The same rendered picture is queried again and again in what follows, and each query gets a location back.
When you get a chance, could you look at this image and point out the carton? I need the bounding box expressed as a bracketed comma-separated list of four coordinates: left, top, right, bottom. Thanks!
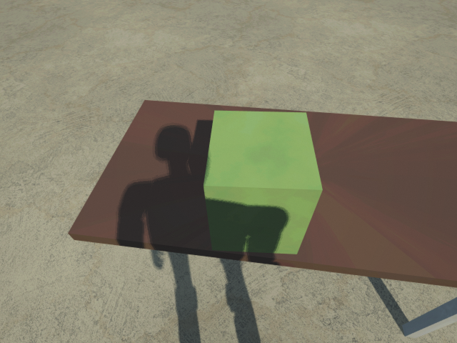
[204, 111, 323, 254]

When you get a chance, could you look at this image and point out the table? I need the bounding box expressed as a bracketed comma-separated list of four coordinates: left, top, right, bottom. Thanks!
[68, 100, 457, 338]

